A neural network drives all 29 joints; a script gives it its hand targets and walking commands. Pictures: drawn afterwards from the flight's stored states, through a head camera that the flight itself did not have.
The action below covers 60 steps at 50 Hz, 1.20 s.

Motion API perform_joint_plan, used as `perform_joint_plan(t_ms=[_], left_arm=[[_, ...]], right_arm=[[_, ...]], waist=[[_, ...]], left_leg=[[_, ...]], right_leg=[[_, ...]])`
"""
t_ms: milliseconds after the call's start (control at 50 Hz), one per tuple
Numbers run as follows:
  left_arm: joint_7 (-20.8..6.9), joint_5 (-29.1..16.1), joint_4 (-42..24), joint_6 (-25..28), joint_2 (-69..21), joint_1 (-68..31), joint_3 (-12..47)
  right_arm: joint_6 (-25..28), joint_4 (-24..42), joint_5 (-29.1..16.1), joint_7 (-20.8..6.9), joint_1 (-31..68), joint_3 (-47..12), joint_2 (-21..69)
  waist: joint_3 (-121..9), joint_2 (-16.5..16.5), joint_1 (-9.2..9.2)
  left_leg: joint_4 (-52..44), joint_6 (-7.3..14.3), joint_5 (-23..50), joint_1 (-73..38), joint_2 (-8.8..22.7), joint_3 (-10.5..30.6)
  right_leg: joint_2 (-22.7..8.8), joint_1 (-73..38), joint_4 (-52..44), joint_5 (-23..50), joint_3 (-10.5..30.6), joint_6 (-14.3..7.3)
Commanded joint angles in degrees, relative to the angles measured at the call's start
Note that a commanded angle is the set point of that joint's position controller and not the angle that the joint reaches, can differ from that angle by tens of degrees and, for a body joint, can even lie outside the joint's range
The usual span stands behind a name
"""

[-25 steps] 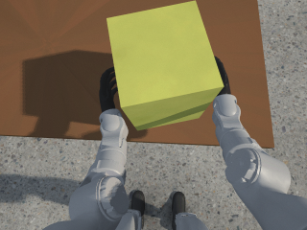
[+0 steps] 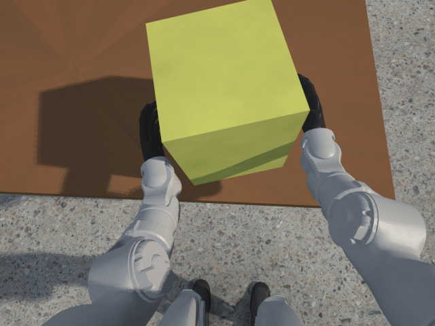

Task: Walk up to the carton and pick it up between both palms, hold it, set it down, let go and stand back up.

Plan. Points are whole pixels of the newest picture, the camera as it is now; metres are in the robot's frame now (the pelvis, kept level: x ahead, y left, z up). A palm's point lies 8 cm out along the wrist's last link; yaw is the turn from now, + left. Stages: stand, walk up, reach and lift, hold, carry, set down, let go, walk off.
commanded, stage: reach and lift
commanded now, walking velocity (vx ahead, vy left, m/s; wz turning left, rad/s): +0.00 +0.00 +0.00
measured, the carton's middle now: (225, 106) +0.50 +0.04 -0.03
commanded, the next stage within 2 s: none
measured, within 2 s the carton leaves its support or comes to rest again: leaves its support in 1.22 s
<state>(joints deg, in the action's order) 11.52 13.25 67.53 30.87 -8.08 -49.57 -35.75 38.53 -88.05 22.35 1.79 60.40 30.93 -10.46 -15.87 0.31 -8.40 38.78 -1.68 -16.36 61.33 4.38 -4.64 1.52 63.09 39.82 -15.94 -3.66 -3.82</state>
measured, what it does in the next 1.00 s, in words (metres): stands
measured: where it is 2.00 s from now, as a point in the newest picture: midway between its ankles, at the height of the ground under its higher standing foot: (230, 321)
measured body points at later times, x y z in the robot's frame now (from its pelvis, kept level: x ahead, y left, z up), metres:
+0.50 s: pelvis -0.02 +0.00 -0.04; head +0.16 -0.02 +0.37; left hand +0.41 +0.18 -0.05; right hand +0.49 -0.11 -0.04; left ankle -0.02 +0.14 -0.69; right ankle -0.01 -0.07 -0.69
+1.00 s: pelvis -0.03 +0.02 -0.05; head +0.11 +0.01 +0.38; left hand +0.39 +0.18 -0.05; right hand +0.46 -0.10 -0.03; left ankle -0.02 +0.14 -0.69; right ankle -0.01 -0.08 -0.69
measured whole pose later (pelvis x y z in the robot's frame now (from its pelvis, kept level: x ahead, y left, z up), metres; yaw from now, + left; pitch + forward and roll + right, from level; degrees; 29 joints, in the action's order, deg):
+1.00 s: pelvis -0.03 +0.02 -0.05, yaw -2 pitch +39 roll -2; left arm 15.1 -4.2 77.2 28.2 -4.6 -52.4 -16.9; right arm 33.5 -103.8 1.9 1.9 67.9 10.7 -14.4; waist -23.9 -0.5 -9.2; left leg 59.8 -0.7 -23.6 75.6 4.0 -0.2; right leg 2.5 74.7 56.4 -21.0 -3.7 -2.4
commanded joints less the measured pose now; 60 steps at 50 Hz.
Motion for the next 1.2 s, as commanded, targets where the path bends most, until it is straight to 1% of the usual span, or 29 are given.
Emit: perform_joint_plan(t_ms=[0, 20, 40, 100, 140, 260, 280, 300, 320, 360, 420, 460, 560, 580, 620, 640, 700, 740, 760, 920, 940, 960, 1020, 1040, 1060, 1080, 1140, 1160, 1180], left_arm=[[-7.4, 3.5, 5.1, -0.1, -19.0, -21.8, 14.4], [-7.7, 2.6, 6.2, 0.4, -18.7, -21.9, 14.7], [-7.9, 2.9, 6.3, 0.6, -18.0, -23.1, 14.6], [-8.7, 1.5, 6.4, 1.3, -18.5, -24.3, 16.8], [-9.0, 0.2, 8.4, 1.2, -18.5, -24.2, 16.6], [-10.0, -1.4, 9.5, 1.8, -19.0, -26.1, 18.3], [-9.9, -2.5, 8.7, 1.8, -19.8, -26.0, 20.2], [-10.0, -2.5, 9.9, 1.9, -19.3, -25.7, 19.2], [-10.1, -2.6, 10.8, 1.8, -20.5, -24.9, 20.3], [-10.0, -3.1, 10.6, 1.8, -19.4, -25.8, 19.5], [-10.4, -2.0, 11.0, 2.2, -19.6, -24.9, 19.0], [-10.1, -3.2, 9.0, 2.1, -19.1, -25.9, 19.7], [-9.6, -5.1, 9.1, 1.8, -20.9, -27.8, 23.0], [-9.5, -4.8, 7.9, 1.9, -20.9, -29.2, 23.9], [-9.2, -4.1, 7.9, 1.6, -21.4, -28.9, 23.1], [-8.8, -5.4, 7.4, 1.3, -21.8, -29.1, 24.1], [-8.1, -6.6, 6.9, 0.4, -22.6, -29.5, 26.1], [-7.8, -7.2, 6.8, -0.4, -23.8, -29.1, 27.2], [-7.6, -7.2, 6.6, -0.5, -22.9, -29.2, 26.8], [-5.8, -10.7, 3.9, -3.0, -25.8, -34.1, 32.6], [-5.6, -11.0, 3.7, -3.7, -25.6, -35.3, 33.8], [-5.5, -11.0, 3.3, -3.5, -27.1, -35.6, 34.2], [-4.9, -12.8, 0.6, -4.4, -27.9, -39.8, 36.3], [-4.7, -12.3, 1.8, -4.9, -27.1, -38.8, 35.3], [-4.6, -13.0, 0.1, -5.2, -28.5, -40.1, 36.4], [-4.5, -13.2, 0.7, -6.1, -29.0, -39.6, 37.2], [-4.4, -15.8, -2.9, -7.2, -30.0, -44.1, 40.2], [-4.2, -16.2, -5.2, -7.2, -30.3, -45.5, 40.9], [-3.8, -18.2, -7.6, -7.9, -32.4, -45.4, 43.8]], right_arm=[[1.3, -7.8, 7.5, -9.1, 25.6, -12.8, 26.9], [2.0, -8.8, 7.3, -8.8, 25.6, -13.1, 26.9], [1.7, -8.9, 7.3, -8.9, 25.6, -13.7, 27.7], [3.0, -12.2, 6.3, -8.3, 25.8, -14.0, 27.1], [3.4, -12.6, 5.7, -8.2, 29.0, -15.1, 26.2], [5.1, -15.0, 3.5, -7.7, 30.3, -16.8, 26.8], [5.0, -16.0, 4.3, -7.6, 29.7, -15.9, 25.2], [5.8, -16.2, 3.4, -7.6, 30.5, -17.1, 26.1], [5.6, -17.6, 3.7, -7.6, 30.3, -16.2, 25.2], [5.5, -17.7, 2.4, -7.7, 31.1, -17.0, 25.1], [5.9, -17.0, 2.3, -7.6, 30.6, -17.5, 25.9], [6.0, -17.3, 1.2, -7.4, 31.2, -18.0, 24.6], [4.7, -17.4, -1.6, -7.9, 33.8, -19.1, 25.3], [4.5, -17.8, -0.8, -7.9, 32.9, -18.6, 24.4], [3.6, -17.9, -1.9, -8.6, 33.3, -20.0, 26.0], [3.8, -18.0, -2.8, -8.5, 34.4, -18.9, 24.9], [2.5, -19.3, -4.5, -8.7, 33.8, -19.6, 25.0], [1.8, -18.7, -6.0, -9.3, 33.7, -20.4, 24.2], [1.5, -16.5, -6.7, -9.5, 35.8, -21.2, 24.6], [-4.3, -12.9, -11.5, -9.9, 38.4, -25.1, 27.6], [-5.3, -11.6, -11.8, -9.6, 38.8, -24.8, 27.8], [-5.7, -9.6, -12.4, -9.6, 40.6, -25.5, 29.1], [-8.9, -6.4, -14.4, -9.6, 41.2, -28.2, 32.2], [-10.7, -3.8, -15.5, -9.5, 42.3, -28.6, 33.8], [-11.4, -3.1, -15.5, -9.5, 41.3, -28.7, 34.7], [-12.5, -2.5, -16.5, -9.6, 41.7, -29.4, 34.6], [-15.5, 5.3, -18.3, -9.3, 44.7, -30.8, 36.0], [-16.4, 7.5, -19.0, -9.3, 44.8, -32.2, 37.8], [-17.9, 9.2, -20.4, -9.3, 44.1, -33.6, 39.3]], waist=[[-43.2, 10.9, -2.17], [-43.7, 11.6, -1.58], [-43.8, 11.2, -2.83], [-44.6, 11.6, -0.69], [-44.6, 14.2, -0.78], [-45.6, 12.7, -1.2], [-46.9, 12.5, 1.17], [-46.7, 12.8, -0.51], [-47.5, 12.2, 0.51], [-48.3, 13.3, -0.99], [-48.4, 12.8, -1.6], [-49.7, 12.6, -0.59], [-49.0, 11.7, -0.87], [-48.7, 11.6, 0.23], [-48.8, 10.7, -1.63], [-50.6, 9.5, -0.42], [-49.6, 10.7, 0.39], [-50.6, 9.1, 0.28], [-51.3, 10.0, -1.12], [-53.0, 8.0, -0.62], [-52.9, 7.9, 0.39], [-54.0, 6.1, 0.28], [-56.1, 6.9, 0.68], [-56.1, 7.8, -0.3], [-56.9, 7.0, 1.72], [-55.4, 5.1, 0.88], [-58.2, 6.3, 3.13], [-60.0, 4.5, 2.51], [-62.8, 3.9, 3.56]], left_leg=[[1.1, 5.0, 12.1, -2.0, -2.6, -0.5], [2.4, 5.3, 10.2, 0.5, -2.8, -0.6], [1.5, 5.4, 10.0, 0.0, -2.9, -0.8], [4.2, 5.5, 6.4, 3.2, -2.8, 0.4], [4.2, 5.7, 4.7, 6.2, -3.2, 0.5], [7.6, 5.2, 5.3, 7.3, -3.4, 0.7], [7.5, 4.8, 5.9, 6.5, -3.5, 1.5], [8.2, 5.1, 4.4, 7.3, -3.1, 1.7], [8.8, 5.3, 3.5, 8.1, -3.0, 1.7], [9.1, 5.4, 2.7, 8.2, -3.1, 1.6], [8.8, 5.1, 5.3, 7.2, -4.0, 0.8], [10.1, 4.5, 5.2, 6.7, -3.8, 1.4], [10.4, 3.8, 7.8, 4.5, -3.8, 1.7], [11.2, 3.9, 6.5, 4.7, -4.1, 1.7], [11.5, 3.5, 10.3, 1.9, -4.0, 1.9], [11.9, 3.2, 10.7, 0.8, -4.0, 2.1], [13.3, 2.8, 12.8, -1.4, -3.8, 3.2], [13.8, 2.3, 12.8, -4.0, -3.6, 3.7], [13.7, 2.1, 13.4, -2.9, -4.0, 3.1], [16.1, 0.6, 17.1, -8.3, -4.3, 4.2], [16.3, 0.6, 17.9, -10.3, -4.1, 4.4], [16.1, 0.0, 18.5, -11.4, -4.4, 4.3], [17.5, -0.1, 18.2, -11.8, -4.6, 4.6], [17.7, 0.3, 17.9, -12.0, -5.1, 4.1], [17.7, 0.1, 17.2, -12.0, -4.8, 4.9], [17.3, 0.1, 17.7, -13.0, -4.6, 5.1], [18.6, -0.7, 20.2, -16.7, -5.1, 5.8], [18.8, -1.3, 22.0, -19.6, -5.0, 6.2], [19.5, -1.7, 24.3, -22.0, -4.6, 6.5]], right_leg=[[-3.4, -48.8, 9.6, 51.6, 1.2, 5.2], [-4.1, -49.2, 10.5, 54.8, 1.9, 5.4], [-3.5, -49.1, 10.5, 53.4, 2.0, 5.6], [-3.8, -49.6, 12.5, 55.3, 2.6, 5.1], [-3.9, -49.6, 12.8, 53.9, 2.0, 5.7], [-3.9, -46.3, 14.5, 56.3, 3.0, 5.5], [-2.9, -46.1, 14.7, 55.3, 1.9, 5.1], [-3.7, -46.3, 15.5, 57.1, 2.7, 5.1], [-3.4, -45.9, 15.9, 54.9, 2.7, 4.6], [-3.7, -46.1, 15.8, 54.4, 3.4, 4.8], [-2.2, -46.1, 16.3, 54.2, 2.3, 4.9], [-2.7, -46.1, 16.8, 55.6, 2.6, 4.8], [-0.6, -41.5, 16.7, 49.4, 1.4, 4.7], [-0.6, -41.0, 17.0, 48.1, 1.2, 4.6], [0.5, -37.8, 17.3, 46.2, 0.7, 4.8], [0.5, -38.2, 17.3, 47.0, 0.4, 4.7], [1.8, -34.6, 17.0, 45.3, -0.1, 4.6], [1.9, -34.2, 16.8, 42.9, 0.2, 4.1], [2.3, -33.4, 16.8, 42.3, -0.2, 4.5], [3.4, -27.6, 16.8, 35.8, 0.6, 4.3], [3.9, -26.5, 15.1, 33.8, 0.2, 4.2], [3.9, -26.2, 14.9, 32.3, 0.1, 4.0], [3.8, -26.9, 15.4, 31.9, 0.5, 4.5], [3.8, -27.0, 15.4, 30.1, 0.9, 4.7], [3.5, -28.1, 15.4, 30.9, 0.9, 4.7], [3.4, -27.7, 15.1, 29.1, 1.0, 4.4], [4.0, -28.0, 14.5, 28.1, 0.6, 4.8], [3.8, -27.7, 14.3, 28.0, 0.8, 4.4], [4.2, -26.5, 14.1, 28.7, 0.4, 4.4]])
